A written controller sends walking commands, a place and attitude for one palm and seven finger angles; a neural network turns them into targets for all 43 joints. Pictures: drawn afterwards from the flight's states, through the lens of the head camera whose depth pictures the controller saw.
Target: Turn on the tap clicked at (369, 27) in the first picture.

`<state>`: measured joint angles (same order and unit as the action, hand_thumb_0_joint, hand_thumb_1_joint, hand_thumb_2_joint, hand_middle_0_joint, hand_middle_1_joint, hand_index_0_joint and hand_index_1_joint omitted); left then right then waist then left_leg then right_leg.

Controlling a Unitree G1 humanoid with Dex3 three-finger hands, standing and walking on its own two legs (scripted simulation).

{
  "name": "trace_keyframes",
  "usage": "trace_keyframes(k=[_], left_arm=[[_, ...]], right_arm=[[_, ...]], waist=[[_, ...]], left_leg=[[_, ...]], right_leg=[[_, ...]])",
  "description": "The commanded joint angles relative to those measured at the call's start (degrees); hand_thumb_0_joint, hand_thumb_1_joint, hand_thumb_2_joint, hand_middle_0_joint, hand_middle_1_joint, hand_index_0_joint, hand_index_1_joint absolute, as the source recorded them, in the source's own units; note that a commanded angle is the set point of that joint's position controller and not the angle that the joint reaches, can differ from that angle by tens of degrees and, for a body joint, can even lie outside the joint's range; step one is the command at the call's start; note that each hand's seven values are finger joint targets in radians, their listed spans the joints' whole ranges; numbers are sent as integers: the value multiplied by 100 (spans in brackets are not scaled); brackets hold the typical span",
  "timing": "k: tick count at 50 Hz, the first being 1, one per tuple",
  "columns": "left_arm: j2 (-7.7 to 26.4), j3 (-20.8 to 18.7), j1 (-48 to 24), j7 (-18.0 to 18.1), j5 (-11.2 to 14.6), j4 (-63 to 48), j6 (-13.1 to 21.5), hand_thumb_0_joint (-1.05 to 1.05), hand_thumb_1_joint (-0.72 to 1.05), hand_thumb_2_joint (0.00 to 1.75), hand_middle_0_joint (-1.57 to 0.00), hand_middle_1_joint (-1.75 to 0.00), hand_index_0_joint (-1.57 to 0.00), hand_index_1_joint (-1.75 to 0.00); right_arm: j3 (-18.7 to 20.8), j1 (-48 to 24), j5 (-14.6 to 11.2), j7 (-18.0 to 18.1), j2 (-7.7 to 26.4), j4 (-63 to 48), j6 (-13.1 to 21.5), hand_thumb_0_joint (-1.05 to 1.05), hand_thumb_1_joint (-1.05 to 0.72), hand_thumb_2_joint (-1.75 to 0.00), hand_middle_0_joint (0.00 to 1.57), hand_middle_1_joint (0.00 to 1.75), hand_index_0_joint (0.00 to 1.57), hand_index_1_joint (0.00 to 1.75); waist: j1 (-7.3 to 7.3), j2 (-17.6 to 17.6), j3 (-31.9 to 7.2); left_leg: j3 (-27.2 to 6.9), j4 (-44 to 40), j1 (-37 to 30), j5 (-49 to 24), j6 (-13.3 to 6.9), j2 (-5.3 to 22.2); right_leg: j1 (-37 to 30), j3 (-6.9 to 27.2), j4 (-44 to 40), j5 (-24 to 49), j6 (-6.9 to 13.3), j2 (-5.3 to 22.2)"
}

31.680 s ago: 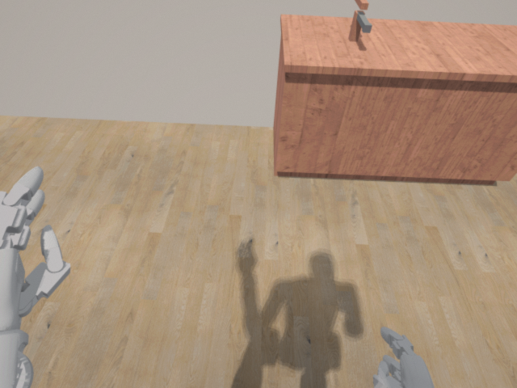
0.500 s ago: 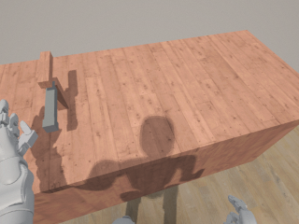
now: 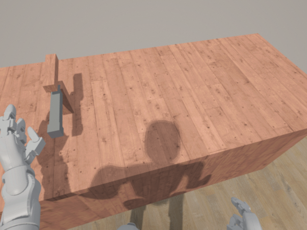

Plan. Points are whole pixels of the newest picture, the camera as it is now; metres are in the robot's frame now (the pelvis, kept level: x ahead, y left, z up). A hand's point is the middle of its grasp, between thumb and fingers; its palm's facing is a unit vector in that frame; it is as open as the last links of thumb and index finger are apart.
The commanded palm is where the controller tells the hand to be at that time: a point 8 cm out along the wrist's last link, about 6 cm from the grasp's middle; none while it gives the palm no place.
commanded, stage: push the lever round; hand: left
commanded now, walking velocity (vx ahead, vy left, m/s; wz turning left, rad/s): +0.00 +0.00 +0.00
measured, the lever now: (55, 130) +0.33 +0.28 +0.07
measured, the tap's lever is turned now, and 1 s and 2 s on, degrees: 0 17 43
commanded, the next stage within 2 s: none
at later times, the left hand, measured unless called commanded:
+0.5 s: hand (54, 141) +0.30 +0.27 +0.07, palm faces +0.56 -0.82 -0.07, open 7.7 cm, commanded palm +0.25 +0.30 +0.07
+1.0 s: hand (74, 135) +0.32 +0.23 +0.07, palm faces +0.60 -0.80 -0.05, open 7.7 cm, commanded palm +0.27 +0.25 +0.07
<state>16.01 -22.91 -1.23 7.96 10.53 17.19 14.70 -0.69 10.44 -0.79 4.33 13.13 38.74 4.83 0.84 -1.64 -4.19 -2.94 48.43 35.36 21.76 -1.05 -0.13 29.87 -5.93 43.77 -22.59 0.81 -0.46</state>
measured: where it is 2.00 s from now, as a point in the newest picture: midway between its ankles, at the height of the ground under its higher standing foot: outside the picture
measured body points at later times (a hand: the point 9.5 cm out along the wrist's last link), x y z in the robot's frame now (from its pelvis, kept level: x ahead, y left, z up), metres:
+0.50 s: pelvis -0.01 -0.01 +0.00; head +0.03 -0.01 +0.45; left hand +0.26 +0.31 +0.08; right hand +0.15 -0.26 -0.10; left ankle +0.02 +0.10 -0.70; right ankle -0.01 -0.12 -0.70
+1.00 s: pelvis -0.01 -0.02 +0.00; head +0.03 -0.02 +0.45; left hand +0.28 +0.27 +0.07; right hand +0.16 -0.26 -0.10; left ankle +0.02 +0.10 -0.70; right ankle -0.01 -0.12 -0.70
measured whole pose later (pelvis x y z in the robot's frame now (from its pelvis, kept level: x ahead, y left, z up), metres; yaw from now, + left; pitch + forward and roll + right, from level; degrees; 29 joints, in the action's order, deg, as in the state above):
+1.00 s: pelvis -0.01 -0.02 +0.00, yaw +1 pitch +8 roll -2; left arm 9.1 -13.4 -5.7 22.0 5.0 17.5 14.2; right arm -0.7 9.8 0.0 3.5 13.6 38.8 2.6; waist 0.4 -2.3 -4.1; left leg -4.1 48.2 34.9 20.9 0.4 0.1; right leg 29.9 -6.9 45.3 -23.0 2.4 -0.8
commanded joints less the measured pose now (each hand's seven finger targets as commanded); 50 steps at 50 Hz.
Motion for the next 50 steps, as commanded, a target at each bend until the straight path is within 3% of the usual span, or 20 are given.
trace_keyframes(k=[1,3,7,10,11,13,17,21,23,26,27,31,32,35,36,37,41,42,45,50], left_arm=[[1289,-377,-949,56,-41,-1293,363,0,90,90,-15,-15,-15,-15],[946,-15,-1023,85,-69,-1553,409,0,90,90,-15,-15,-15,-15],[1064,-155,-1141,205,-91,-1291,365,0,90,90,-15,-15,-15,-15],[1059,-90,-1227,211,-92,-1422,409,0,90,90,-15,-15,-15,-15],[1336,-403,-1077,283,-148,-1368,406,0,90,90,-15,-15,-15,-15],[1047,-77,-1131,283,-179,-1602,463,0,90,90,-15,-15,-15,-15],[917,57,-1175,328,-177,-1359,418,0,90,90,-15,-15,-15,-15],[1038,-31,-1257,368,-172,-1300,396,0,90,90,-15,-15,-15,-15],[824,216,-1301,396,-210,-1290,405,0,90,90,-15,-15,-15,-15],[1048,28,-1400,462,-247,-1216,423,0,90,90,-15,-15,-15,-15],[836,231,-1469,458,-252,-1315,455,0,90,90,-15,-15,-15,-15],[978,106,-1376,503,-270,-1298,486,0,90,90,-15,-15,-15,-15],[761,322,-1414,504,-266,-1368,493,0,90,90,-15,-15,-15,-15],[792,230,-1427,579,-205,-1151,447,0,90,90,-15,-15,-15,-15],[893,155,-1528,672,-289,-1152,445,0,90,90,-15,-15,-15,-15],[600,437,-1696,716,-305,-1248,458,0,90,90,-15,-15,-15,-15],[614,463,-1743,989,-446,-1226,422,0,90,90,-15,-15,-15,-15],[344,771,-1925,1034,-499,-1315,425,0,90,90,-15,-15,-15,-15],[241,910,-2011,1238,-583,-1303,360,0,90,90,-15,-15,-15,-15],[195,905,-2196,1609,-716,-1125,191,0,90,90,-15,-15,-15,-15]], right_arm=[[342,-180,0,86,905,-728,264,0,-90,-90,20,30,20,30],[341,-187,23,40,867,-784,291,0,-90,-90,20,30,20,30],[324,-203,21,49,890,-751,221,0,-90,-90,20,30,20,30],[305,-283,16,57,860,-793,230,0,-90,-90,20,30,20,30],[321,-260,24,66,874,-737,201,0,-90,-90,20,30,20,30],[311,-291,37,40,829,-822,209,0,-90,-90,20,30,20,30],[291,-297,17,32,849,-778,189,0,-90,-90,20,30,20,30],[302,-345,-1,70,871,-765,197,0,-90,-90,20,30,20,30],[291,-321,8,51,858,-794,208,0,-90,-90,20,30,20,30],[295,-323,9,65,880,-732,189,0,-90,-90,20,30,20,30],[297,-298,27,49,858,-774,191,0,-90,-90,20,30,20,30],[312,-316,14,44,859,-746,175,0,-90,-90,20,30,20,30],[296,-315,23,18,840,-796,178,0,-90,-90,20,30,20,30],[297,-355,15,27,856,-798,164,0,-90,-90,20,30,20,30],[292,-375,12,38,860,-755,138,0,-90,-90,20,30,20,30],[283,-371,28,19,832,-789,140,0,-90,-90,20,30,20,30],[298,-406,45,13,848,-761,122,0,-90,-90,20,30,20,30],[280,-406,61,-9,825,-794,115,0,-90,-90,20,30,20,30],[278,-424,76,-12,820,-802,109,0,-90,-90,20,30,20,30],[274,-482,116,-14,807,-814,-6,0,-90,-90,20,30,20,30]], waist=[[29,-403,-1422],[-20,-464,-1574],[-83,-86,-1278],[-48,-329,-1378],[36,-386,-1385],[2,-489,-1569],[-88,-295,-1269],[-43,-262,-1260],[-87,-192,-1271],[-79,-237,-1246],[-124,-138,-1392],[-71,-259,-1388],[-92,-272,-1411],[-70,-35,-1275],[-89,-151,-1179],[-148,-113,-1266],[-148,-137,-1238],[-210,-129,-1297],[-203,-128,-1330],[-192,4,-1401]], left_leg=[[-294,-745,-1188,-1655,122,17],[-269,-695,-1331,-1770,122,13],[-262,-724,-1030,-1397,73,-11],[-218,-723,-1061,-1345,63,-28],[-223,-729,-1029,-1347,61,-26],[-197,-696,-1155,-1500,62,-24],[-213,-712,-996,-1241,25,-30],[-191,-758,-961,-972,-7,-40],[-172,-746,-970,-961,-23,-45],[-160,-720,-919,-929,-38,-56],[-148,-700,-981,-1008,-46,-66],[-121,-677,-977,-1058,-49,-61],[-113,-682,-996,-1055,-52,-79],[-103,-686,-825,-888,-65,-76],[-122,-685,-826,-846,-68,-73],[-118,-678,-899,-853,-70,-84],[-164,-674,-909,-760,-60,-61],[-160,-670,-970,-794,-61,-70],[-181,-671,-976,-741,-48,-62],[-160,-672,-923,-750,-49,-74]], right_leg=[[-357,198,-481,1322,132,-116],[-347,197,-464,1434,125,-109],[-302,204,-516,1282,101,-98],[-359,241,-517,1270,115,-89],[-434,261,-518,1263,127,-87],[-461,256,-478,1389,131,-84],[-361,252,-538,1254,112,-79],[-385,300,-625,1036,104,-71],[-385,299,-636,1072,98,-65],[-405,348,-654,1072,94,-52],[-444,333,-619,1182,82,-48],[-497,372,-625,1270,88,-38],[-497,366,-620,1298,80,-30],[-495,393,-698,1172,64,-28],[-440,391,-691,1086,72,-18],[-407,367,-665,1102,62,-13],[-318,367,-676,927,76,-14],[-298,348,-644,986,72,-5],[-271,340,-650,903,84,-5],[-353,349,-680,925,72,12]])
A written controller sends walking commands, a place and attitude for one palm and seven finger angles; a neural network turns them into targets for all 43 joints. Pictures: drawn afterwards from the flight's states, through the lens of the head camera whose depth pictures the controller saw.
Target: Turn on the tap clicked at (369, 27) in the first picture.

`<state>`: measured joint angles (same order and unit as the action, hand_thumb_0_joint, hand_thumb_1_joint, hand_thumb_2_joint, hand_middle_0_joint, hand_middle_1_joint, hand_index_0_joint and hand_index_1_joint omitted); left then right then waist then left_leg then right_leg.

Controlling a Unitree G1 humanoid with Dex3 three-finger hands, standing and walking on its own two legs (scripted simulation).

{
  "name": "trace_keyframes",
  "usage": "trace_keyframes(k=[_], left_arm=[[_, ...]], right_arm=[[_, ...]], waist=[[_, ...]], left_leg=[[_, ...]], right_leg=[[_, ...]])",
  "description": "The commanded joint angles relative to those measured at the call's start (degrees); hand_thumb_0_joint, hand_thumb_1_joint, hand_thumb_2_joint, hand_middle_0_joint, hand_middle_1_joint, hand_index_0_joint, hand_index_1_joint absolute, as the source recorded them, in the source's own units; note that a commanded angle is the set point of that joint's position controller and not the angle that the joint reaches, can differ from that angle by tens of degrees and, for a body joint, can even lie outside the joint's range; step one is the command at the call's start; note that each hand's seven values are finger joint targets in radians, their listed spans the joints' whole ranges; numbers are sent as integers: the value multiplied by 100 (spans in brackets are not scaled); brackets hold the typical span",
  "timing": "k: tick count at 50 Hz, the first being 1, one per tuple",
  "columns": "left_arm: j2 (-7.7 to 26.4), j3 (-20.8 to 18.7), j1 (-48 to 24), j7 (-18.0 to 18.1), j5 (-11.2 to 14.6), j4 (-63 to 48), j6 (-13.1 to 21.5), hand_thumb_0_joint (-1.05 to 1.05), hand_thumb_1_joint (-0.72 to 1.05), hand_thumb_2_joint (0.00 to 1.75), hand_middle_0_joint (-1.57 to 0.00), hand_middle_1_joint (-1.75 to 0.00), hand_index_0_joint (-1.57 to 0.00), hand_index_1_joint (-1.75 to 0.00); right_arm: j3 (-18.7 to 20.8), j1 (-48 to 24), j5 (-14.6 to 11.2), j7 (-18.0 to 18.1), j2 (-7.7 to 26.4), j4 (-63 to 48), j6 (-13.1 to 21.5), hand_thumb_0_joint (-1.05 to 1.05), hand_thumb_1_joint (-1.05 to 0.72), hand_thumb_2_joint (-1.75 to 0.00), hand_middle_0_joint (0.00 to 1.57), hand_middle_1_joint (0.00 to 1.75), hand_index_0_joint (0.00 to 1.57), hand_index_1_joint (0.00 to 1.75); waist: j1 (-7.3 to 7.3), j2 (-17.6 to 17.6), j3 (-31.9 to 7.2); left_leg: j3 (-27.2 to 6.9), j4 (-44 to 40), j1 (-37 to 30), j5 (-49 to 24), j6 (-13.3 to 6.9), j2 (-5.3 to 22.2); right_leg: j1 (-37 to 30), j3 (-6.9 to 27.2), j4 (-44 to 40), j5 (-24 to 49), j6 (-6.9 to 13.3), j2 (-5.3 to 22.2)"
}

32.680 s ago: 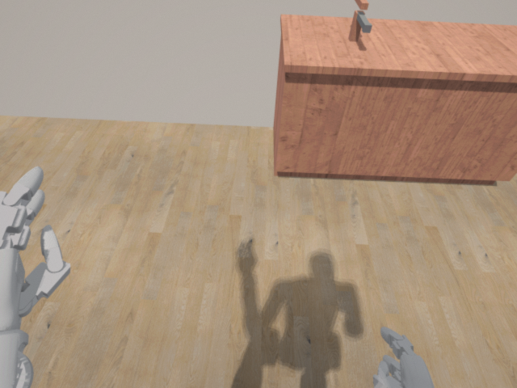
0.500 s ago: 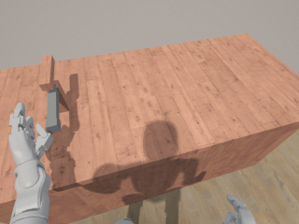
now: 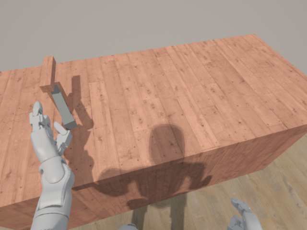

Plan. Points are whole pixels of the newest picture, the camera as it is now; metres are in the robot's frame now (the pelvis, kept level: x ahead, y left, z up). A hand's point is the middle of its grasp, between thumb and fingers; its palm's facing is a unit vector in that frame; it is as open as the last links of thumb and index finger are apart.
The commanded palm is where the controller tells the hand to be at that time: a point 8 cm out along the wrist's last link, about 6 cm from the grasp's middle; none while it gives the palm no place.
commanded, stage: push the lever round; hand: left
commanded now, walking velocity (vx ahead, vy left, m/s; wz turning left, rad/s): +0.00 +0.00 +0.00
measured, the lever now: (69, 122) +0.36 +0.25 +0.07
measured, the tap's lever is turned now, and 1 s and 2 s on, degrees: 17 43 71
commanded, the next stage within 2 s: none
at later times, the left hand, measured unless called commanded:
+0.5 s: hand (83, 126) +0.35 +0.21 +0.07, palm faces +0.67 -0.74 -0.06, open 7.6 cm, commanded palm +0.31 +0.23 +0.07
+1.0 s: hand (95, 117) +0.39 +0.19 +0.07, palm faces +0.74 -0.67 -0.06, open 7.7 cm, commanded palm +0.34 +0.21 +0.07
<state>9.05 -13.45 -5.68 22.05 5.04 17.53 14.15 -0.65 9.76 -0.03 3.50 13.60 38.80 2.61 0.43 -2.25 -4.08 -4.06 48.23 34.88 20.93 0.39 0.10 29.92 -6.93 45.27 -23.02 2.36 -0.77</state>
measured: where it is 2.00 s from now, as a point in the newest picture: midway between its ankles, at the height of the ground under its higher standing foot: outside the picture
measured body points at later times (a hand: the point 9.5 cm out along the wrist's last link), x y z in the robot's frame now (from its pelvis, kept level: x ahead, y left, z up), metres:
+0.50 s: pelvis +0.01 +0.00 +0.00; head +0.04 +0.00 +0.45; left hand +0.31 +0.25 +0.08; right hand +0.17 -0.24 -0.10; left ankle +0.03 +0.12 -0.70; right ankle +0.00 -0.10 -0.70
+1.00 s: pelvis +0.01 +0.00 +0.00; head +0.04 +0.00 +0.45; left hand +0.34 +0.22 +0.07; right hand +0.16 -0.24 -0.11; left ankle +0.03 +0.12 -0.70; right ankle +0.00 -0.10 -0.70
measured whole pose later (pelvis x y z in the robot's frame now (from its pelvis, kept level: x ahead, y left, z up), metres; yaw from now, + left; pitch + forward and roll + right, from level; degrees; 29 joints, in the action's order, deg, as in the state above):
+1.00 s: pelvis +0.01 +0.00 +0.00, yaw +0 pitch +9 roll -2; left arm 0.0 -10.2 -20.0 45.1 -3.3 27.8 7.5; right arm 1.2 7.8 3.0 0.6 11.3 41.3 -4.0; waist -0.9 -1.9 -6.2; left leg -4.4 48.5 36.1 21.6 0.7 0.3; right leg 31.0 -7.2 45.2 -23.5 2.6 -1.1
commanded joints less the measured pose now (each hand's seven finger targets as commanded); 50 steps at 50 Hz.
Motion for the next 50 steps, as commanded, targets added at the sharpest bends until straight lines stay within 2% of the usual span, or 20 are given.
trace_keyframes(k=[1,2,5,6,7,10,11,12,22,26,27,30,31,35,36,37,41,44,46,50], left_arm=[[1087,-258,-1775,311,-251,-1126,222,0,90,90,-15,-15,-15,-15],[802,24,-1910,363,-287,-1305,223,0,90,90,-15,-15,-15,-15],[642,104,-1605,515,-326,-1262,155,0,90,90,-15,-15,-15,-15],[890,-206,-1499,613,-372,-1088,106,0,90,90,-15,-15,-15,-15],[636,35,-1603,640,-367,-1135,79,0,90,90,-15,-15,-15,-15],[537,101,-1684,761,-382,-1272,90,0,90,90,-15,-15,-15,-15],[731,-119,-1480,834,-443,-1176,53,0,90,90,-15,-15,-15,-15],[511,133,-1691,854,-462,-1269,56,0,90,90,-15,-15,-15,-15],[-49,641,-2198,1321,-679,-1300,-63,0,90,90,-15,-15,-15,-15],[199,289,-2139,1529,-747,-961,-190,0,90,90,-15,-15,-15,-15],[-49,540,-2400,1550,-748,-1024,-205,0,90,90,-15,-15,-15,-15],[-47,466,-2545,1682,-773,-892,-252,0,90,90,-15,-15,-15,-15],[169,180,-2401,1755,-805,-697,-290,0,90,90,-15,-15,-15,-15],[-174,486,-2690,1865,-859,-770,-251,0,90,90,-15,-15,-15,-15],[-58,325,-2613,1925,-905,-681,-270,0,90,90,-15,-15,-15,-15],[-324,601,-2810,1935,-903,-700,-269,0,90,90,-15,-15,-15,-15],[-160,339,-3018,2113,-960,-413,-280,0,90,90,-15,-15,-15,-15],[-455,632,-3366,2176,-982,-394,-291,0,90,90,-15,-15,-15,-15],[-257,376,-3425,2267,-1035,-151,-336,0,90,90,-15,-15,-15,-15],[-428,461,-3681,2386,-1051,-52,-356,0,90,90,-15,-15,-15,-15]], right_arm=[[286,-396,40,77,763,-757,169,0,-90,-90,20,30,20,30],[280,-425,58,47,722,-820,156,0,-90,-90,20,30,20,30],[296,-387,96,-8,701,-871,100,0,-90,-90,20,30,20,30],[310,-350,88,-9,718,-798,46,0,-90,-90,20,30,20,30],[296,-398,93,-26,694,-871,10,0,-90,-90,20,30,20,30],[315,-409,121,-36,681,-896,-24,0,-90,-90,20,30,20,30],[337,-397,115,-34,699,-856,-66,0,-90,-90,20,30,20,30],[315,-436,112,-53,669,-889,-92,0,-90,-90,20,30,20,30],[351,-535,167,-74,637,-786,-173,0,-90,-90,20,30,20,30],[382,-553,188,-54,639,-702,-265,0,-90,-90,20,30,20,30],[356,-591,188,-77,602,-737,-288,0,-90,-90,20,30,20,30],[363,-588,220,-81,582,-712,-325,0,-90,-90,20,30,20,30],[390,-579,227,-74,597,-643,-358,0,-90,-90,20,30,20,30],[387,-606,255,-137,541,-697,-397,0,-90,-90,20,30,20,30],[413,-567,261,-143,558,-632,-411,0,-90,-90,20,30,20,30],[395,-616,262,-174,533,-667,-407,0,-90,-90,20,30,20,30],[433,-600,294,-169,550,-548,-421,0,-90,-90,20,30,20,30],[415,-636,308,-207,522,-557,-405,0,-90,-90,20,30,20,30],[437,-610,317,-200,539,-447,-423,0,-90,-90,20,30,20,30],[432,-585,359,-247,503,-469,-423,0,-90,-90,20,30,20,30]], waist=[[-122,60,-1399],[-153,-94,-1566],[-89,-55,-1638],[-44,45,-1545],[-102,144,-1548],[-83,145,-1657],[-37,120,-1563],[-113,118,-1556],[-202,72,-1604],[-124,184,-1607],[-188,146,-1611],[-160,192,-1696],[-124,169,-1655],[-141,85,-1866],[-118,64,-1826],[-196,5,-1782],[-194,204,-1759],[-272,163,-1818],[-246,130,-1765],[-264,204,-2010]], left_leg=[[-70,-657,-876,-713,-183,-88],[-33,-620,-988,-847,-184,-102],[-5,-576,-1020,-1145,-163,-82],[-56,-610,-936,-1147,-151,-74],[-26,-590,-923,-1128,-169,-75],[16,-566,-989,-1251,-172,-67],[-20,-582,-943,-1276,-163,-57],[-2,-575,-971,-1291,-163,-52],[-55,-577,-1113,-1267,-136,-26],[-46,-606,-994,-1265,-117,-16],[-25,-593,-1034,-1274,-126,-31],[-9,-568,-1011,-1313,-125,-25],[-20,-573,-969,-1314,-123,-22],[16,-510,-1042,-1501,-107,-11],[-32,-528,-1047,-1553,-89,4],[-14,-499,-1068,-1514,-97,0],[-43,-497,-967,-1388,-94,19],[-5,-448,-973,-1391,-100,10],[-44,-463,-912,-1332,-85,10],[28,-389,-875,-1401,-101,-15]], right_leg=[[-381,450,-810,979,-69,43],[-402,444,-765,1133,-72,58],[-526,414,-723,1465,-59,45],[-571,408,-728,1432,-40,35],[-557,407,-732,1465,-67,49],[-643,428,-749,1631,-62,51],[-653,424,-741,1611,-49,48],[-609,420,-732,1646,-56,67],[-462,371,-740,1445,-24,75],[-565,382,-775,1437,-21,85],[-533,371,-772,1463,-28,96],[-592,382,-790,1545,-25,100],[-598,389,-804,1520,-23,95],[-640,371,-740,1726,-8,107],[-620,341,-715,1697,6,91],[-495,328,-704,1645,-7,93],[-457,323,-730,1504,-9,86],[-396,319,-720,1520,-12,101],[-352,318,-726,1411,-1,93],[-441,326,-702,1580,-20,113]])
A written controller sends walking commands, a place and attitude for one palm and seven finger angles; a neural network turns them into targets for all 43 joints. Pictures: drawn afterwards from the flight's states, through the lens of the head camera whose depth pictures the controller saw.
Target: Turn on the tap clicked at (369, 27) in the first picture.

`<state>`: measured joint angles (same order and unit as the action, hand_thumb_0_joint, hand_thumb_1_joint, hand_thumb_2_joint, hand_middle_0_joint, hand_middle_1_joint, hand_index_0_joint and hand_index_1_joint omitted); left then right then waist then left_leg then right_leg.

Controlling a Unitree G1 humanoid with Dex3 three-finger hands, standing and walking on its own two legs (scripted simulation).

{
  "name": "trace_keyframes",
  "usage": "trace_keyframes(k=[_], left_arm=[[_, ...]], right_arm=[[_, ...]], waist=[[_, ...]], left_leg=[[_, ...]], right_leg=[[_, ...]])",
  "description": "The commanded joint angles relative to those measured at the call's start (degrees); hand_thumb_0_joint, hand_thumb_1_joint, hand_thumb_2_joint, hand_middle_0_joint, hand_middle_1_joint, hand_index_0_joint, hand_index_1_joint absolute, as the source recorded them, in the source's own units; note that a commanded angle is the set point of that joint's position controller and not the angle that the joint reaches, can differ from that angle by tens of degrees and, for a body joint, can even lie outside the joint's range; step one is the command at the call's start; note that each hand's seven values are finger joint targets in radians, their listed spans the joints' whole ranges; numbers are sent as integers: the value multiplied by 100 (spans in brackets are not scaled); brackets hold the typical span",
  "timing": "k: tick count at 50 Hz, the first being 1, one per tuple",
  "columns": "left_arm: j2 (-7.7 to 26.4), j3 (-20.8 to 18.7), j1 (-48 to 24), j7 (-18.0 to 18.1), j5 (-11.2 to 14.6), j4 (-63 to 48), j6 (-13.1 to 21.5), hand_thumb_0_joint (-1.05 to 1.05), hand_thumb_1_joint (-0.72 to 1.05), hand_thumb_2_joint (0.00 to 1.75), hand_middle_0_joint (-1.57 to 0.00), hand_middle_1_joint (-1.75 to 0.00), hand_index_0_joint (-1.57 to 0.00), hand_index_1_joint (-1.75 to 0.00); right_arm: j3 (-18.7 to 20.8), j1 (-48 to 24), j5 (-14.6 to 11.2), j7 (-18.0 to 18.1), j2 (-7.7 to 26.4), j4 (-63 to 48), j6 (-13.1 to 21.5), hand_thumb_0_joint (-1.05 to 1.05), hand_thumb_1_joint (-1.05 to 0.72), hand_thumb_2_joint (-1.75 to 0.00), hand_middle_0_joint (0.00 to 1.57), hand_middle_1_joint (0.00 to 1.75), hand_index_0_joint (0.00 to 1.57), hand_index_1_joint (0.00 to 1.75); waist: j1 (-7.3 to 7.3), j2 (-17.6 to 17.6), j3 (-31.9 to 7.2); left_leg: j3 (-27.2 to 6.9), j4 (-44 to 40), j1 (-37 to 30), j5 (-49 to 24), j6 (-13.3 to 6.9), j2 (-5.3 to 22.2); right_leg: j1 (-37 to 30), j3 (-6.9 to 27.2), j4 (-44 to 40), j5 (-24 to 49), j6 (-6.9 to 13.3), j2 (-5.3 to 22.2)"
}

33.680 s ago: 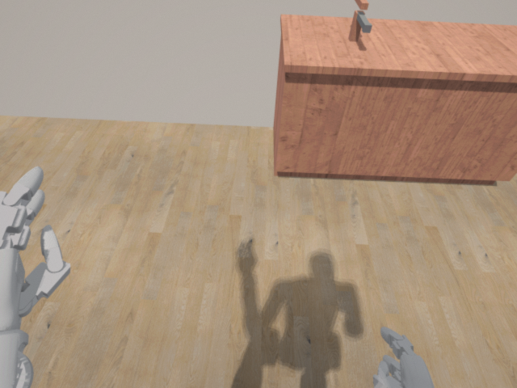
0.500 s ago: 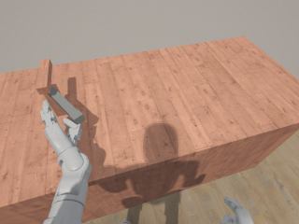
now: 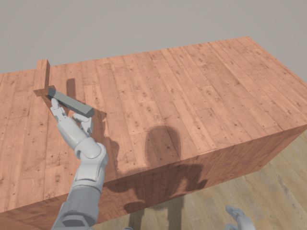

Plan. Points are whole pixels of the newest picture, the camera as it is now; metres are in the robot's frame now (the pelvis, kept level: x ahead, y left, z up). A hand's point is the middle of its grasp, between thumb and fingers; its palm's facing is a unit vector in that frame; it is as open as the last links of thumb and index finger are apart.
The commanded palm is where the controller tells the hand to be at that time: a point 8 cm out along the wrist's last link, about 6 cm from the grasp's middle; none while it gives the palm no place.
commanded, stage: push the lever round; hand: left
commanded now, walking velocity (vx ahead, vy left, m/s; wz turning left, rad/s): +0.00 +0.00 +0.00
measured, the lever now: (87, 112) +0.41 +0.21 +0.07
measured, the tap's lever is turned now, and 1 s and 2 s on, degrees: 43 71 78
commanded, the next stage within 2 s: lift the hand up off the lever in 1.08 s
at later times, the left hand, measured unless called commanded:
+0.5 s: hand (101, 112) +0.41 +0.17 +0.07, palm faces +0.79 -0.60 -0.09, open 7.5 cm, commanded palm +0.36 +0.17 +0.07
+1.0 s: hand (108, 102) +0.45 +0.16 +0.07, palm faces +0.82 -0.56 -0.13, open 7.8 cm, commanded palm +0.39 +0.16 +0.07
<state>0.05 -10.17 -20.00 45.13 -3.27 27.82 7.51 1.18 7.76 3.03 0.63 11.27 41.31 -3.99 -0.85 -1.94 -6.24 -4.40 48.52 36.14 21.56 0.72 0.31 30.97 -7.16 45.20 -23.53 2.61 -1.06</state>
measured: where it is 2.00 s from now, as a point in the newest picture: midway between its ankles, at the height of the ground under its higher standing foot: outside the picture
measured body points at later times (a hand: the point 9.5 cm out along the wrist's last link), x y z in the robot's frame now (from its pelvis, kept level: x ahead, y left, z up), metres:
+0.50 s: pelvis -0.01 -0.01 -0.01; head +0.04 -0.01 +0.44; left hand +0.36 +0.20 +0.08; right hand +0.13 -0.24 -0.13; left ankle +0.03 +0.12 -0.70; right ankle -0.01 -0.09 -0.70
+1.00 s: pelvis +0.00 -0.02 -0.01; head +0.06 -0.02 +0.44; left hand +0.40 +0.19 +0.08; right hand +0.09 -0.27 -0.14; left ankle +0.03 +0.12 -0.70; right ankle -0.01 -0.09 -0.70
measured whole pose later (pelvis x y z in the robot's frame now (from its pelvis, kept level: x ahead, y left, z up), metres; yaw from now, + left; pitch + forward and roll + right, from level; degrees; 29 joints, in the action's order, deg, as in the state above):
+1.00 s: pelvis +0.00 -0.02 -0.01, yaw +0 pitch +15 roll -2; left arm 0.6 -20.5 -42.0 56.2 -9.1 49.1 6.2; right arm 2.8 12.4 6.5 -3.3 11.6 45.6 -1.5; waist -4.2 -2.6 -9.1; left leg -5.4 50.2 43.9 21.5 2.4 1.1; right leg 39.2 -8.1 48.1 -24.2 4.3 -1.9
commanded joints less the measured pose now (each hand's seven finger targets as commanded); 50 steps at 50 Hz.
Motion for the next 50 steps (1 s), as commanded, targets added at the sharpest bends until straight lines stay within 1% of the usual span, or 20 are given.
trace_keyframes(k=[1,3,6,10,11,15,16,18,20,21,24,26,28,36,39,41,45,46,47,50], left_arm=[[715,-169,-2117,134,-248,-881,268,0,90,90,-15,-15,-15,-15],[382,137,-2407,166,-274,-1058,289,0,90,90,-15,-15,-15,-15],[549,-95,-2276,262,-340,-937,261,0,90,90,-15,-15,-15,-15],[172,237,-2844,343,-365,-731,206,0,90,90,-15,-15,-15,-15],[434,-69,-2817,407,-388,-572,188,0,90,90,-15,-15,-15,-15],[57,229,-3092,491,-436,-529,182,0,90,90,-15,-15,-15,-15],[345,-81,-3053,549,-482,-364,149,0,90,90,-15,-15,-15,-15],[14,244,-3403,569,-501,-425,142,0,90,90,-15,-15,-15,-15],[29,183,-3589,639,-525,-208,106,0,90,90,-15,-15,-15,-15],[357,-212,-3501,702,-535,3,66,0,90,90,-15,-15,-15,-15],[117,-19,-3854,762,-553,-28,73,0,90,90,-15,-15,-15,-15],[453,-430,-3654,837,-612,271,16,0,90,90,-15,-15,-15,-15],[170,-171,-3974,841,-615,285,4,0,90,90,-15,-15,-15,-15],[616,-670,-4342,991,-732,836,20,0,90,90,-15,-15,-15,-15],[523,-556,-4625,1004,-765,918,72,0,90,90,-15,-15,-15,-15],[704,-775,-4501,1028,-791,1021,80,0,90,90,-15,-15,-15,-15],[474,-573,-4620,1002,-761,1025,114,0,90,90,-15,-15,-15,-15],[699,-831,-4488,1020,-771,1169,91,0,90,90,-15,-15,-15,-15],[573,-671,-4696,1008,-754,1112,115,0,90,90,-15,-15,-15,-15],[648,-760,-4659,1015,-743,1140,136,0,90,90,-15,-15,-15,-15]], right_arm=[[274,-337,53,49,755,-647,206,0,-90,-90,20,30,20,30],[268,-362,72,-4,720,-706,218,0,-90,-90,20,30,20,30],[300,-300,99,-37,743,-635,227,0,-90,-90,20,30,20,30],[277,-348,115,-78,722,-615,283,0,-90,-90,20,30,20,30],[296,-312,125,-54,742,-524,282,0,-90,-90,20,30,20,30],[288,-297,168,-123,692,-529,354,0,-90,-90,20,30,20,30],[310,-255,173,-110,734,-436,347,0,-90,-90,20,30,20,30],[289,-285,177,-155,681,-467,373,0,-90,-90,20,30,20,30],[287,-253,206,-163,684,-416,408,0,-90,-90,20,30,20,30],[314,-207,214,-146,725,-333,402,0,-90,-90,20,30,20,30],[299,-162,244,-208,681,-365,422,0,-90,-90,20,30,20,30],[330,-90,274,-203,724,-286,419,0,-90,-90,20,30,20,30],[302,-65,280,-245,674,-319,423,0,-90,-90,20,30,20,30],[349,141,322,-261,721,-160,455,0,-90,-90,20,30,20,30],[336,217,332,-284,703,-185,456,0,-90,-90,20,30,20,30],[371,285,342,-286,736,-131,456,0,-90,-90,20,30,20,30],[363,381,349,-338,703,-193,455,0,-90,-90,20,30,20,30],[389,425,354,-325,750,-132,449,0,-90,-90,20,30,20,30],[375,431,346,-342,733,-154,439,0,-90,-90,20,30,20,30],[381,504,356,-353,732,-172,448,0,-90,-90,20,30,20,30]], waist=[[-86,226,-1714],[-130,95,-1858],[-75,52,-1910],[-229,249,-1729],[-196,223,-1684],[-238,181,-1918],[-192,178,-1899],[-282,69,-1938],[-310,128,-1931],[-240,164,-1868],[-300,104,-2157],[-229,215,-2139],[-336,242,-2121],[-372,247,-2108],[-483,279,-2186],[-402,183,-2230],[-498,270,-2310],[-445,311,-2255],[-541,274,-2245],[-530,382,-2335]], left_leg=[[5,-456,-946,-1453,-119,-16],[53,-414,-1062,-1577,-115,-14],[20,-379,-1033,-1688,-92,-1],[25,-362,-907,-1381,-121,0],[3,-376,-858,-1306,-119,-4],[36,-300,-918,-1392,-113,-9],[4,-311,-852,-1384,-92,-6],[33,-275,-898,-1376,-98,-11],[41,-251,-824,-1304,-103,-10],[-4,-275,-715,-1235,-88,-15],[59,-192,-782,-1392,-103,-32],[40,-179,-650,-1395,-105,-31],[85,-158,-650,-1395,-130,-42],[92,-151,-393,-1148,-156,-57],[136,-131,-398,-1156,-182,-54],[125,-119,-385,-1200,-174,-64],[173,-79,-439,-1363,-195,-61],[141,-83,-363,-1344,-191,-67],[141,-98,-398,-1341,-186,-54],[198,-70,-361,-1388,-213,-71]], right_leg=[[-538,331,-700,1559,-33,121],[-507,301,-646,1674,-30,124],[-510,287,-611,1727,-11,106],[-280,264,-651,1431,-43,110],[-262,279,-678,1340,-40,101],[-198,242,-596,1383,-36,94],[-203,251,-592,1360,-26,88],[-109,241,-566,1355,-33,103],[-37,238,-557,1299,-42,98],[-32,245,-575,1205,-35,87],[-82,254,-522,1438,-51,107],[-118,261,-527,1469,-57,99],[-88,262,-539,1542,-82,122],[-50,329,-602,1414,-117,136],[-52,345,-611,1486,-146,160],[-66,352,-590,1537,-129,134],[-127,343,-587,1843,-163,147],[-120,330,-561,1814,-153,130],[-68,321,-553,1783,-165,145],[-226,359,-602,2002,-196,154]])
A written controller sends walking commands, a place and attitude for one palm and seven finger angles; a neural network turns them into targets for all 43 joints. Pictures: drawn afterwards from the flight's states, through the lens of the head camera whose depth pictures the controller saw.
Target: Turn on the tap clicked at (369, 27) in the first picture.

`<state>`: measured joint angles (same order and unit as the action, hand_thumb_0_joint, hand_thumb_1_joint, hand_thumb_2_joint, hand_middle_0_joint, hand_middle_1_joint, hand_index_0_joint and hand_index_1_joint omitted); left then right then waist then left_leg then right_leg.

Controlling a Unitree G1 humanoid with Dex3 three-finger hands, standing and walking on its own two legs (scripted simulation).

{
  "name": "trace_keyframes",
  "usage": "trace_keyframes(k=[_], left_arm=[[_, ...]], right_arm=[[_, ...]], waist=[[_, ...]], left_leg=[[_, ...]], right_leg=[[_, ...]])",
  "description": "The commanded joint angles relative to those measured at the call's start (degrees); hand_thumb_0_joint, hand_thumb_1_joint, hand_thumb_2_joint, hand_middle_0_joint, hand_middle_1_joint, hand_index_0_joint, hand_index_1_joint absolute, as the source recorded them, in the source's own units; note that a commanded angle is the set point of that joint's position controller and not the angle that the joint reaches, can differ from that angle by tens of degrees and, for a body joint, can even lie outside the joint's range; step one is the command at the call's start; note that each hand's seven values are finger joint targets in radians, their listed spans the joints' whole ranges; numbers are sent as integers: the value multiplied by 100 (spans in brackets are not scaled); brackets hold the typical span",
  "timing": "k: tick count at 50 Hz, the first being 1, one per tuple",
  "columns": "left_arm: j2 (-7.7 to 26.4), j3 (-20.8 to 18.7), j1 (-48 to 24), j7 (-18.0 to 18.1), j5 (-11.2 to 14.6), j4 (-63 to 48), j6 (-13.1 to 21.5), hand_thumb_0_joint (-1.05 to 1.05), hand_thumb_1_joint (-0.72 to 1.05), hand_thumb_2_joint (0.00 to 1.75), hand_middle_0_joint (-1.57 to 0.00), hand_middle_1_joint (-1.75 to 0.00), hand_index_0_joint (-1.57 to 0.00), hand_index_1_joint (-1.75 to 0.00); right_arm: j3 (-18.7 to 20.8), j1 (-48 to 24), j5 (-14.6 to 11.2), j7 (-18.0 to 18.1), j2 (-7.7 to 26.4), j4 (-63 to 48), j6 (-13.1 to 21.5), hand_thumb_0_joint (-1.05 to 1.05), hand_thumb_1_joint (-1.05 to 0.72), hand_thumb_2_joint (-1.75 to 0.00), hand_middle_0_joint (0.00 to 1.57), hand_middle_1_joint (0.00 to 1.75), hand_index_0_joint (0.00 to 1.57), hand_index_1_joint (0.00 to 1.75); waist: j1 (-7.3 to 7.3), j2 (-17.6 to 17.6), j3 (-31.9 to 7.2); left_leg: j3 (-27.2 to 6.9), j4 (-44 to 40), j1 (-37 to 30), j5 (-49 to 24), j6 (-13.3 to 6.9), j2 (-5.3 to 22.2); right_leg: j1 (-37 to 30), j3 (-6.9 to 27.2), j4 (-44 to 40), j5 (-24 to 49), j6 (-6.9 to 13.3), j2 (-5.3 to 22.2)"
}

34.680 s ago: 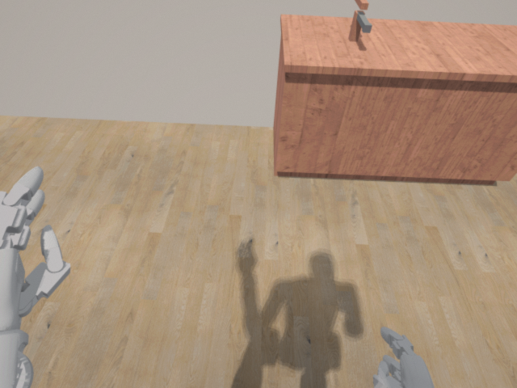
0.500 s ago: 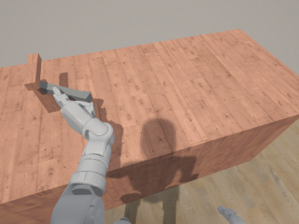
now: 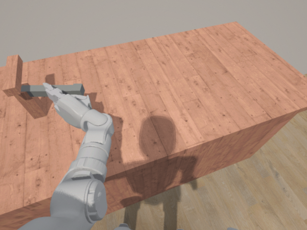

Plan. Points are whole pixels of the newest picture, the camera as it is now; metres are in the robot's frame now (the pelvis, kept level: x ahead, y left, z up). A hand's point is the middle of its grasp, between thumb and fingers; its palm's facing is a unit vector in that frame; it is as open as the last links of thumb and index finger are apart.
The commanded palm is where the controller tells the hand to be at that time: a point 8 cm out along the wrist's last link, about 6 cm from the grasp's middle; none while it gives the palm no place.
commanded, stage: push the lever round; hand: left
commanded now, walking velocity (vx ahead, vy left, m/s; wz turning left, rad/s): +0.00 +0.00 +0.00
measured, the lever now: (78, 90) +0.48 +0.21 +0.08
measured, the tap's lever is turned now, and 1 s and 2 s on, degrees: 71 78 78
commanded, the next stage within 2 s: lift the hand up off the lever in 0.08 s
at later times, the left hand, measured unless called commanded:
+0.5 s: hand (87, 95) +0.46 +0.18 +0.08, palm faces +0.81 -0.58 -0.12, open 7.8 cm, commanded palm +0.40 +0.18 +0.09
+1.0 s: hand (84, 94) +0.44 +0.18 +0.11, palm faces +0.80 -0.58 -0.11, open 7.8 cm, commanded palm +0.38 +0.18 +0.11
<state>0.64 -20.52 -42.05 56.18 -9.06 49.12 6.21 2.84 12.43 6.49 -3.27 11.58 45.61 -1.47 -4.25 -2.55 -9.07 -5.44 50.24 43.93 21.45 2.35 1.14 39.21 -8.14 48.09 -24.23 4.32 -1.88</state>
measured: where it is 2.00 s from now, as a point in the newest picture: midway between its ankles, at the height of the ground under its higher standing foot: outside the picture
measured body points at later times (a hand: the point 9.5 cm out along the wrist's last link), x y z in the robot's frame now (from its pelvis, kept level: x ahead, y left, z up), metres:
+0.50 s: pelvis +0.01 +0.01 +0.01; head +0.07 +0.01 +0.45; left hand +0.41 +0.21 +0.09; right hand +0.09 -0.24 -0.13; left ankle +0.03 +0.14 -0.69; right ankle -0.01 -0.07 -0.69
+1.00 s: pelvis +0.01 +0.01 +0.01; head +0.05 +0.01 +0.46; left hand +0.40 +0.21 +0.12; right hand +0.13 -0.23 -0.12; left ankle +0.03 +0.14 -0.69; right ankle -0.01 -0.07 -0.69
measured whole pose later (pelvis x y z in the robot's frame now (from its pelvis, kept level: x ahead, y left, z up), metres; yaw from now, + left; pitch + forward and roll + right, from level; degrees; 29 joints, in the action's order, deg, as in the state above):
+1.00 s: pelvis +0.01 +0.01 +0.01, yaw +0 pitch +12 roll -2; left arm -3.0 -16.8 -37.2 55.2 -8.0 38.2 -1.9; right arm 2.5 10.7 5.9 -4.2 10.7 44.0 -1.5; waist -2.5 -2.4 -8.6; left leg -4.8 46.6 37.0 21.2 1.8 0.9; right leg 32.1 -7.5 43.8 -23.5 3.6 -1.7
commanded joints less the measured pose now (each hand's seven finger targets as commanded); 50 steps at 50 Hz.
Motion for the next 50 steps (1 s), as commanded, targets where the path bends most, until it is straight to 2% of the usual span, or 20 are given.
trace_keyframes(k=[1,2,6,9,11,15,16,20,21,25,26,29,32,34,36,39,45,46,47,50], left_arm=[[855,25,-2384,-70,-199,-944,256,0,90,90,-15,-15,-15,-15],[645,242,-2546,-85,-191,-1061,273,0,90,90,-15,-15,-15,-15],[892,-29,-2366,-84,-216,-850,235,0,90,90,-15,-15,-15,-15],[757,129,-2646,-86,-212,-793,255,0,90,90,-15,-15,-15,-15],[1143,-264,-2469,-55,-203,-832,264,0,90,90,-15,-15,-15,-15],[790,84,-2393,-99,-208,-1076,243,0,90,90,-15,-15,-15,-15],[1004,-157,-2238,-85,-213,-1104,223,0,90,90,-15,-15,-15,-15],[597,276,-2293,-135,-177,-1422,183,0,90,90,-15,-15,-15,-15],[795,70,-2219,-104,-196,-1443,169,0,90,90,-15,-15,-15,-15],[403,487,-2417,-104,-200,-1675,119,0,90,90,-15,-15,-15,-15],[545,330,-2336,-77,-216,-1785,113,0,90,90,-15,-15,-15,-15],[270,570,-2091,-95,-181,-1990,7,0,90,90,-15,-15,-15,-15],[162,607,-1864,-112,-135,-1889,-204,0,90,90,-15,-15,-15,-15],[138,641,-2079,-90,-113,-1898,-295,0,90,90,-15,-15,-15,-15],[505,296,-2012,-41,-120,-1917,-318,0,90,90,-15,-15,-15,-15],[244,583,-2136,-29,-191,-2162,-310,0,90,90,-15,-15,-15,-15],[175,741,-2143,-80,-170,-2378,-442,0,90,90,-15,-15,-15,-15],[340,586,-1983,-78,-169,-2396,-461,0,90,90,-15,-15,-15,-15],[117,799,-2027,-101,-126,-2402,-492,0,90,90,-15,-15,-15,-15],[113,817,-2038,-119,-62,-2263,-596,0,90,90,-15,-15,-15,-15]], right_arm=[[248,67,7,52,752,-541,180,0,-90,-90,20,30,20,30],[221,76,10,27,716,-592,180,0,-90,-90,20,30,20,30],[262,176,14,28,765,-542,159,0,-90,-90,20,30,20,30],[223,208,16,2,730,-558,167,0,-90,-90,20,30,20,30],[253,228,14,19,785,-562,158,0,-90,-90,20,30,20,30],[228,236,12,-37,721,-666,142,0,-90,-90,20,30,20,30],[266,265,9,-28,762,-626,136,0,-90,-90,20,30,20,30],[246,200,-10,-67,717,-711,149,0,-90,-90,20,30,20,30],[270,206,-6,-52,760,-660,155,0,-90,-90,20,30,20,30],[244,114,13,-89,706,-660,210,0,-90,-90,20,30,20,30],[277,110,12,-78,730,-619,216,0,-90,-90,20,30,20,30],[258,78,16,-118,683,-694,222,0,-90,-90,20,30,20,30],[238,-18,-5,-116,679,-722,188,0,-90,-90,20,30,20,30],[211,-89,-12,-99,678,-726,192,0,-90,-90,20,30,20,30],[237,-104,-14,-53,706,-687,194,0,-90,-90,20,30,20,30],[202,-155,4,-83,622,-739,208,0,-90,-90,20,30,20,30],[196,-237,-50,-57,629,-787,192,0,-90,-90,20,30,20,30],[228,-245,-56,-35,656,-758,190,0,-90,-90,20,30,20,30],[190,-292,-68,-44,631,-785,192,0,-90,-90,20,30,20,30],[167,-361,-95,-8,643,-773,200,0,-90,-90,20,30,20,30]], waist=[[-125,334,-2087],[-191,255,-2102],[-145,386,-2036],[-258,429,-1959],[-112,338,-2047],[-149,198,-2149],[-79,172,-2186],[-145,255,-2061],[-74,191,-2053],[-142,151,-2003],[-55,45,-2063],[-15,113,-2211],[19,175,-1961],[-23,309,-1846],[79,402,-1869],[48,247,-2037],[49,225,-2048],[121,192,-2001],[64,214,-1937],[35,393,-1761]], left_leg=[[287,-245,-1102,-1400,-359,-149],[309,-248,-1157,-1453,-367,-164],[297,-262,-1092,-1497,-357,-142],[332,-258,-1082,-1408,-379,-147],[331,-297,-1031,-1406,-373,-162],[366,-319,-1312,-1671,-362,-146],[337,-315,-1340,-1757,-353,-134],[337,-389,-1500,-1832,-336,-108],[301,-412,-1540,-1874,-326,-101],[264,-428,-1743,-1945,-295,-73],[225,-447,-1809,-2030,-259,-59],[233,-444,-1953,-2321,-224,-54],[235,-514,-1890,-2264,-211,-61],[259,-540,-1817,-2078,-236,-74],[233,-584,-1728,-2018,-223,-76],[298,-517,-1852,-2136,-229,-89],[308,-563,-1948,-2164,-231,-98],[260,-598,-1960,-2159,-212,-87],[266,-620,-1972,-2121,-215,-95],[298,-687,-1862,-1844,-244,-124]], right_leg=[[-1073,471,-843,2089,-349,238],[-1063,469,-838,2169,-365,247],[-1106,447,-828,2259,-360,233],[-1037,454,-886,2218,-395,247],[-1195,489,-883,2247,-381,239],[-1214,433,-887,2419,-365,212],[-1245,423,-855,2457,-342,200],[-1234,363,-903,2418,-334,176],[-1225,356,-886,2366,-306,162],[-1082,297,-887,2207,-279,134],[-1087,281,-847,2189,-252,124],[-1232,242,-809,2384,-235,125],[-1250,225,-865,2326,-230,128],[-1249,241,-934,2269,-250,143],[-1375,260,-945,2264,-245,143],[-1397,276,-920,2399,-260,164],[-1529,298,-986,2522,-261,184],[-1539,286,-1008,2431,-239,167],[-1511,278,-1020,2394,-249,171],[-1553,303,-1149,2240,-275,194]])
